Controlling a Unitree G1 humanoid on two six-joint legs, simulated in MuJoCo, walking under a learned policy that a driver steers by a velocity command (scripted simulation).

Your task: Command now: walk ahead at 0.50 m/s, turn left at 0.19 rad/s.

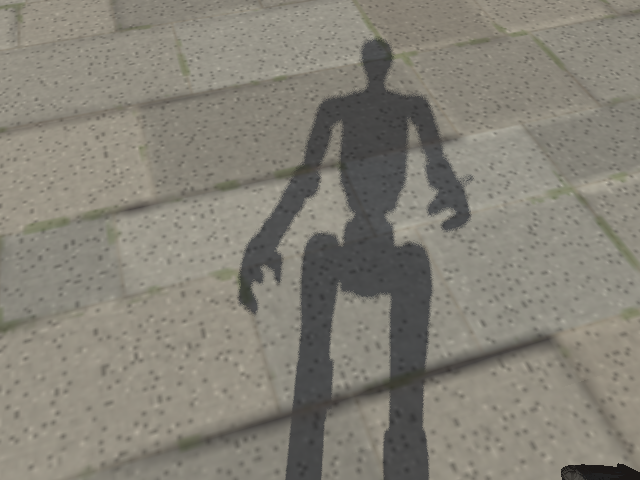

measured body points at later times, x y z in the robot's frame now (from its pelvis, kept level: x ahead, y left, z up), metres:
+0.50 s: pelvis +0.28 -0.01 +0.01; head +0.30 -0.01 +0.46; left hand +0.44 +0.28 -0.05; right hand +0.37 -0.29 -0.12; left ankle +0.11 +0.08 -0.67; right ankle +0.38 -0.10 -0.72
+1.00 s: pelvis +0.44 +0.07 +0.00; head +0.48 +0.11 +0.45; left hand +0.39 +0.38 -0.12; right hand +0.75 -0.06 -0.07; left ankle +0.48 +0.19 -0.72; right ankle +0.45 -0.10 -0.64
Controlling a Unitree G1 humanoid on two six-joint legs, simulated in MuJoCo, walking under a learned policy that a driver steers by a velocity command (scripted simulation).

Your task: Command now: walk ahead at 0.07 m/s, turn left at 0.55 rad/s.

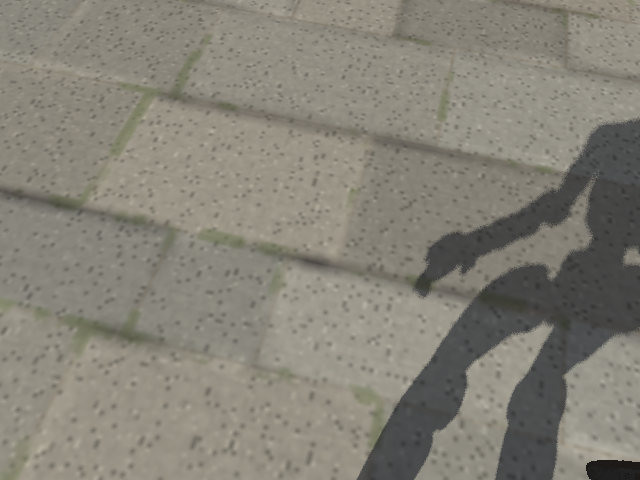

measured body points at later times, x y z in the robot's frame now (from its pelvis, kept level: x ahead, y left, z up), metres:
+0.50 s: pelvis +0.07 -0.05 +0.01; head +0.07 -0.06 +0.46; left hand +0.16 +0.21 -0.10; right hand +0.23 -0.29 -0.10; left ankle +0.10 +0.08 -0.73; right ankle +0.08 -0.17 -0.73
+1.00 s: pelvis +0.23 -0.01 +0.02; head +0.25 +0.00 +0.46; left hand +0.40 +0.25 -0.09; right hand +0.24 -0.28 -0.10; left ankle +0.11 +0.08 -0.73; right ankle +0.38 -0.16 -0.67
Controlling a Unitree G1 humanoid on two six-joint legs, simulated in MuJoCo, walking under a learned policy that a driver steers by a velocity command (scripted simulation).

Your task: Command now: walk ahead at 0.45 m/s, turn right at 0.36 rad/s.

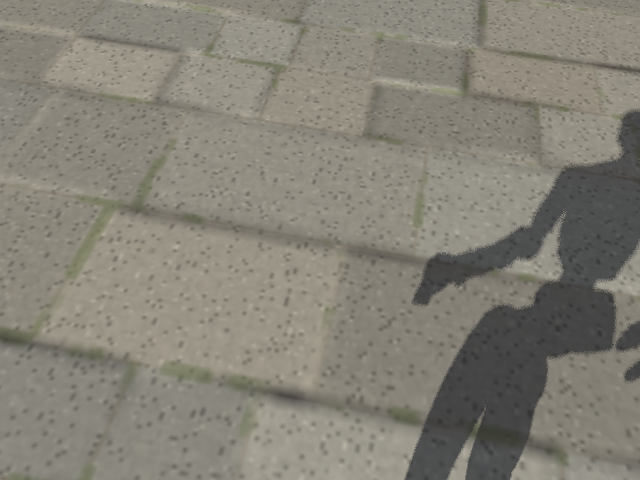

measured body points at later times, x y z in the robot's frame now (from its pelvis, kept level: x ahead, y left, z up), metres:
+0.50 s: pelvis +0.29 -0.07 +0.00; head +0.32 -0.08 +0.45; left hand +0.42 +0.19 -0.11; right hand +0.43 -0.36 -0.08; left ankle +0.51 +0.08 -0.68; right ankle +0.25 -0.13 -0.74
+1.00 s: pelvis +0.58 -0.10 +0.00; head +0.61 -0.10 +0.45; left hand +0.84 +0.07 -0.09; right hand +0.51 -0.37 -0.12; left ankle +0.57 +0.01 -0.74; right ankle +0.68 -0.31 -0.69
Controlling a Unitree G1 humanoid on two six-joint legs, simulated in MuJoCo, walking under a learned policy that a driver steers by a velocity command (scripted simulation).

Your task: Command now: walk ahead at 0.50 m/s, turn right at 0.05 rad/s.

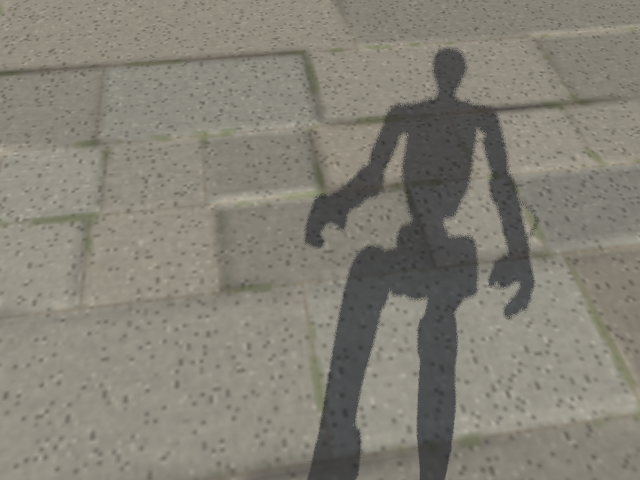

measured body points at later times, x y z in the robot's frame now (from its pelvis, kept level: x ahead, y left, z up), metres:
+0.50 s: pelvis +0.28 -0.05 +0.00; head +0.30 -0.05 +0.45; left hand +0.27 +0.24 -0.12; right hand +0.48 -0.29 -0.10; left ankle +0.39 +0.14 -0.68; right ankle +0.24 -0.15 -0.75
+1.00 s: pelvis +0.53 +0.07 +0.00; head +0.56 +0.10 +0.45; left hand +0.60 +0.39 -0.09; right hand +0.73 -0.15 -0.10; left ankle +0.49 +0.13 -0.75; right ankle +0.75 -0.04 -0.68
